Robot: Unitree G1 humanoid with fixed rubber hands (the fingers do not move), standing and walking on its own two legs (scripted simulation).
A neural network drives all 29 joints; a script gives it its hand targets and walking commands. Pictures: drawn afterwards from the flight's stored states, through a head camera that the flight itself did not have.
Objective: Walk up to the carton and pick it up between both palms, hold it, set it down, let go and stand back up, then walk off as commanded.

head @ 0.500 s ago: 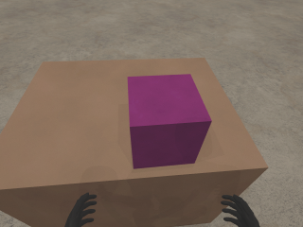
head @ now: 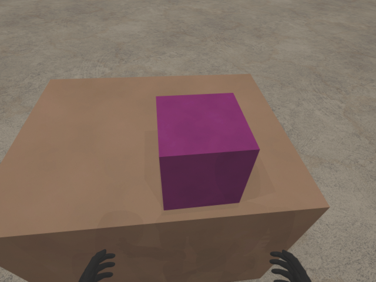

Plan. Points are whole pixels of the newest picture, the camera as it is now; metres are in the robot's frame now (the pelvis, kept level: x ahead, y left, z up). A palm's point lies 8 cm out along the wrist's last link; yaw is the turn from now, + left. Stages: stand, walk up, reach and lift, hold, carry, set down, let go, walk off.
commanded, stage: let go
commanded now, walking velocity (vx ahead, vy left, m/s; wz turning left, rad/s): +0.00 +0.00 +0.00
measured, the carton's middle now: (198, 151) +0.44 -0.01 +0.04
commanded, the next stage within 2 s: stand in 0.30 s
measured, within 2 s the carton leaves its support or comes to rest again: neither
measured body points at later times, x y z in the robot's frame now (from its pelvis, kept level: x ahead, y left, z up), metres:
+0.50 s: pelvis +0.00 +0.00 -0.01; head -0.01 +0.01 +0.44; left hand +0.12 +0.28 -0.11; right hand +0.13 -0.28 -0.11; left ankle -0.03 +0.10 -0.74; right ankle +0.01 -0.12 -0.74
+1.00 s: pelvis +0.01 +0.01 +0.00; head +0.00 +0.01 +0.45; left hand +0.09 +0.30 -0.13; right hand +0.12 -0.27 -0.12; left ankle -0.03 +0.10 -0.74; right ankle +0.01 -0.12 -0.74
